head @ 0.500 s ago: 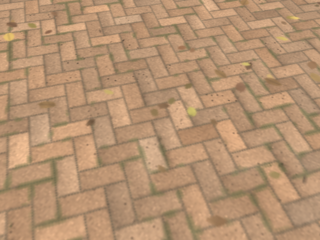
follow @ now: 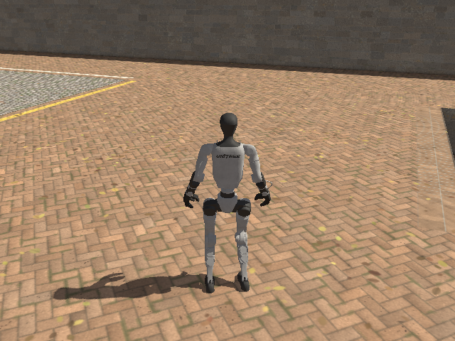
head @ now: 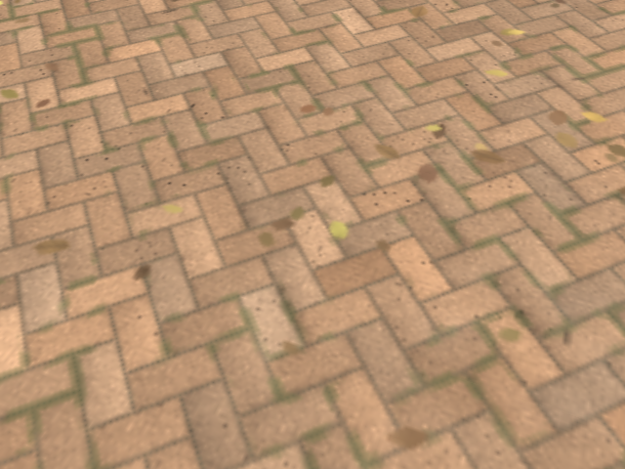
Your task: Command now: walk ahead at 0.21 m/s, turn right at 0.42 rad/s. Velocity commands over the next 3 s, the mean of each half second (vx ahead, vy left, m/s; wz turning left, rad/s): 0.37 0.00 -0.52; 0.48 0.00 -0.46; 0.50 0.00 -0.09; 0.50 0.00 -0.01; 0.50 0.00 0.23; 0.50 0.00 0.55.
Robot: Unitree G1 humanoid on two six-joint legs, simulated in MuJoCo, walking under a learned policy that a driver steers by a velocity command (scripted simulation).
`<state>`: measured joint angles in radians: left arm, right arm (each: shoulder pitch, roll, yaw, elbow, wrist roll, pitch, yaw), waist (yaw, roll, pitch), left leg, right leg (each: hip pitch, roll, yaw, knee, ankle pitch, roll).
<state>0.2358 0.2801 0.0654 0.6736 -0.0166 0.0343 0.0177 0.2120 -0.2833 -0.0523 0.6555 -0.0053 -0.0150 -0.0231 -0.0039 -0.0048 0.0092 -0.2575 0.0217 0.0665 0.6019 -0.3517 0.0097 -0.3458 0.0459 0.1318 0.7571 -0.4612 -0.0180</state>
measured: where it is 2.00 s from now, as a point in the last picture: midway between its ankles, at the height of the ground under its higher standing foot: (528, 293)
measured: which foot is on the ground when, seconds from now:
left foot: down 0.00-0.24, up 0.26-0.70, down 0.72-1.00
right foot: up 0.00-0.22, down 0.24-0.72, up 0.74-1.00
